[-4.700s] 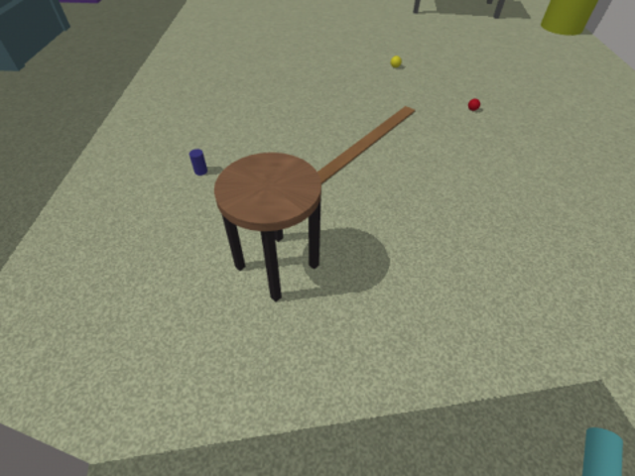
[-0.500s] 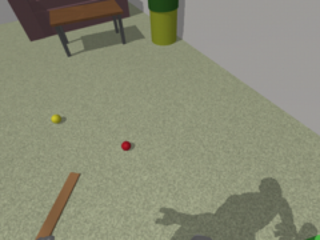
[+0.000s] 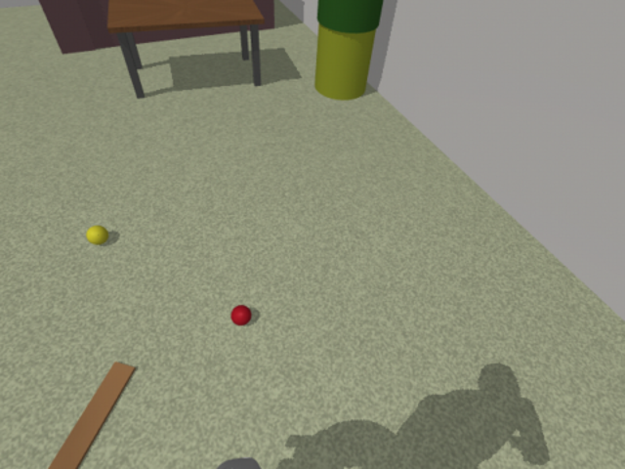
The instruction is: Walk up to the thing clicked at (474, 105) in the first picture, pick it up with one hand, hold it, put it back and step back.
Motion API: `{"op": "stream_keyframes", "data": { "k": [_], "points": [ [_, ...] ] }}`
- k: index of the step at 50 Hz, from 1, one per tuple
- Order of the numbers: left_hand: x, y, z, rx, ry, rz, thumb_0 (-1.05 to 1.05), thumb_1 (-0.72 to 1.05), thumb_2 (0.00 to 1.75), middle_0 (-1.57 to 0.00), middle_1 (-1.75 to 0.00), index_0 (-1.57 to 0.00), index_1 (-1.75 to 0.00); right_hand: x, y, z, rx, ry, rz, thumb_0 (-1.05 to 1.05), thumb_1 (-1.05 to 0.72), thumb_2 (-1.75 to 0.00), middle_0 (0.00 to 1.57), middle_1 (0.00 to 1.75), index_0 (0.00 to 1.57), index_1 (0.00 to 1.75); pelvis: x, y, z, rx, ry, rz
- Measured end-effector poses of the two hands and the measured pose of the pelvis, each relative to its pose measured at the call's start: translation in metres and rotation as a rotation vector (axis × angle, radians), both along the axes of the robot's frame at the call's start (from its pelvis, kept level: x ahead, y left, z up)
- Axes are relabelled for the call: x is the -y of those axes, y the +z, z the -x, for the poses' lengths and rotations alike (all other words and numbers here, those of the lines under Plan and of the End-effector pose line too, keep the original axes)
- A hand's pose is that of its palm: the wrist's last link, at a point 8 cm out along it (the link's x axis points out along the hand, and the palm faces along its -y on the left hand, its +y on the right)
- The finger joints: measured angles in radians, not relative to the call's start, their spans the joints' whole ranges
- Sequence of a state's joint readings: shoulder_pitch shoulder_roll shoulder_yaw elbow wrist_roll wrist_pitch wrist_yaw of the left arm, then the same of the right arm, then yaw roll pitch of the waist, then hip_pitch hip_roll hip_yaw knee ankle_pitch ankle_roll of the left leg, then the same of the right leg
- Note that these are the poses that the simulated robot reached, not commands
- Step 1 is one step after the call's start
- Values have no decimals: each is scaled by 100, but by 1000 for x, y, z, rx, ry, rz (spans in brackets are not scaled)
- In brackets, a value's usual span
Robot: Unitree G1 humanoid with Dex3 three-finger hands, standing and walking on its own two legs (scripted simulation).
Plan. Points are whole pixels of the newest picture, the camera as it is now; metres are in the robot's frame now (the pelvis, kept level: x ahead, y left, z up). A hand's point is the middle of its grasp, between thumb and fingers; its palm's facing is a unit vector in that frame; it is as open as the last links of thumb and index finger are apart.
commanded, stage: walk up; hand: left
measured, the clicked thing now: (241, 315) +0.69 +0.25 -0.72
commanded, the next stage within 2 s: none
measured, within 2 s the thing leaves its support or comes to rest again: neither
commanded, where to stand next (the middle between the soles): +0.29 +0.01 m, yaw -2 degrees
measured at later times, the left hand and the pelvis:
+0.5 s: hand (144, 398) +0.22 +0.26 -0.11, palm faces -0.03 -0.90 -0.44, open 7.4 cm; pelvis +0.15 -0.02 +0.01, yaw -1 degrees
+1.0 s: hand (153, 362) +0.29 +0.28 -0.15, palm faces -0.08 -0.92 -0.38, open 7.4 cm; pelvis +0.23 +0.01 +0.00, yaw -3 degrees
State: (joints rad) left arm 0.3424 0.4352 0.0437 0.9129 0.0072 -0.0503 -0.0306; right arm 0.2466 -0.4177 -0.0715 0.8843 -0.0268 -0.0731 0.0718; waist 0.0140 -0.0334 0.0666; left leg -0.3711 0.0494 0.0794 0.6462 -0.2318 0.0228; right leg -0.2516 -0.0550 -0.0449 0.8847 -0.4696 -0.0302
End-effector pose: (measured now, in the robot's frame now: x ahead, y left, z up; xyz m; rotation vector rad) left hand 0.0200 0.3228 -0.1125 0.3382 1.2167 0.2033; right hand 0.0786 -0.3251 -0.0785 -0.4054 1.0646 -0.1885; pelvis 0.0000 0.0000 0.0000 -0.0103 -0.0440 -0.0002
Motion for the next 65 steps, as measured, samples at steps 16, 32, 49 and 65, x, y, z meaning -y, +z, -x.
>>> {"op": "stream_keyframes", "data": {
  "k": [16,32,49,65],
  "points": [
    [17,28,-157,82,-93,-22,1,90,89,-21,-30,-20,-30,8,-19,-46,-84,-82,-60,0,-90,-90,20,30,20,30,12,6,-102,13,-28,-35],
    [8,40,-204,65,-43,-89,0,90,89,-21,-30,-21,-30,3,-27,-169,-94,-30,-74,0,-90,-90,20,30,20,30,10,9,-182,6,-23,-6],
    [3,-1,-267,13,-57,-24,0,90,89,-21,-30,-21,-30,-21,-26,-214,-63,-84,-38,0,-90,-90,20,30,20,30,-11,-2,-225,6,-43,7],
    [10,18,-331,69,-54,2,0,90,89,-21,-30,-21,-30,-39,-25,-235,-110,-102,-89,0,-90,-90,20,30,20,30,-13,15,-249,6,-46,-8]
  ]
}}
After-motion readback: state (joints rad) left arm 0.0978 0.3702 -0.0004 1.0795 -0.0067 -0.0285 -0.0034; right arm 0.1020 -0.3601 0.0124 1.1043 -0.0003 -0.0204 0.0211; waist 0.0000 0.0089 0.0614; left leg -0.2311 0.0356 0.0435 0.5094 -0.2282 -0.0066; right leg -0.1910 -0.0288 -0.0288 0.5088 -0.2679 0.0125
